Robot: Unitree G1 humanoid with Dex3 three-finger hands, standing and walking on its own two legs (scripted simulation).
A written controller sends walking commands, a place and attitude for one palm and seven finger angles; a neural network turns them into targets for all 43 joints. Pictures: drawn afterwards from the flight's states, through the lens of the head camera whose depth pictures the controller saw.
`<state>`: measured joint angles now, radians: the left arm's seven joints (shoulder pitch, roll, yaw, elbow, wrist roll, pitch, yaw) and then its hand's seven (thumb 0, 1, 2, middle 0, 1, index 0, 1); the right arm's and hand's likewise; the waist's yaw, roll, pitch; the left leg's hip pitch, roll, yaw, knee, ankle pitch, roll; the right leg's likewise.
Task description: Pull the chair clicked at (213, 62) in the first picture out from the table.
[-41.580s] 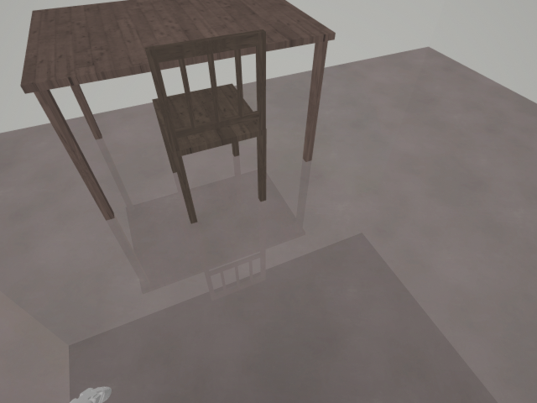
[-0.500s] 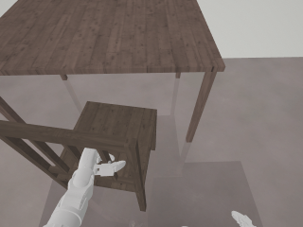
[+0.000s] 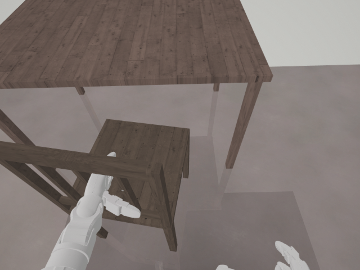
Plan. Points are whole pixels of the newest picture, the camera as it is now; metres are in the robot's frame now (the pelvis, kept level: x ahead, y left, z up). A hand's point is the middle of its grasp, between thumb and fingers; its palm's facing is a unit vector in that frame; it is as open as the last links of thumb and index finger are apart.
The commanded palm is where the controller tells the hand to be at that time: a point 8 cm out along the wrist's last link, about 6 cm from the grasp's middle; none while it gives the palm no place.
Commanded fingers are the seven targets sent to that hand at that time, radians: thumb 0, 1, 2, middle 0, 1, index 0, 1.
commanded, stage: draw the fingers out of the gap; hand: left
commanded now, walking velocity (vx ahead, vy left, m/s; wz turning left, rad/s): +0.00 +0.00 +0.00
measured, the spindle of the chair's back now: (95, 189) +0.34 +0.24 -0.08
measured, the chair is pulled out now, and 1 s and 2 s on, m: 0.24 0.24 0.24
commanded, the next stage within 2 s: draw the hand back to the body in 0.84 s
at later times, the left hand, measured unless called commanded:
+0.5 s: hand (114, 220) +0.24 +0.15 -0.03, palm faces -0.01 -0.98 -0.20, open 17.5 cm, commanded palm +0.22 +0.21 -0.01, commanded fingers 0.00 -0.55 0.20 0.00 0.00 0.00 0.00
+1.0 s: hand (106, 259) +0.16 +0.16 -0.02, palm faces +0.01 -0.99 -0.17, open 17.5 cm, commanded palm +0.14 +0.21 +0.00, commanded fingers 0.00 -0.55 0.20 0.00 0.00 0.00 0.00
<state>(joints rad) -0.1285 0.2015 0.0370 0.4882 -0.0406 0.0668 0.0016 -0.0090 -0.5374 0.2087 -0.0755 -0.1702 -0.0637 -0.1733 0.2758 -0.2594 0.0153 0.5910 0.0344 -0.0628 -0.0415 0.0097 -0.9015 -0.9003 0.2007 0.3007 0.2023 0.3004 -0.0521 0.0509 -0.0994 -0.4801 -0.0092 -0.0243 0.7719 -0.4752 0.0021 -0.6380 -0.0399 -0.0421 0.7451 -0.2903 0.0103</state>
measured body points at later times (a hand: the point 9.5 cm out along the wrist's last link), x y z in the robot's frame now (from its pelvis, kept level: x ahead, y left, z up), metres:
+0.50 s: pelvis +0.00 +0.00 +0.00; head +0.04 -0.02 +0.45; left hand +0.24 +0.21 -0.01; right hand +0.16 -0.25 -0.09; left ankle -0.06 +0.12 -0.71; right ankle +0.04 -0.13 -0.71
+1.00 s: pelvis -0.01 +0.01 -0.02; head +0.01 +0.00 +0.43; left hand +0.16 +0.21 -0.01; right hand +0.16 -0.22 -0.09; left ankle -0.06 +0.12 -0.71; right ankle +0.04 -0.13 -0.71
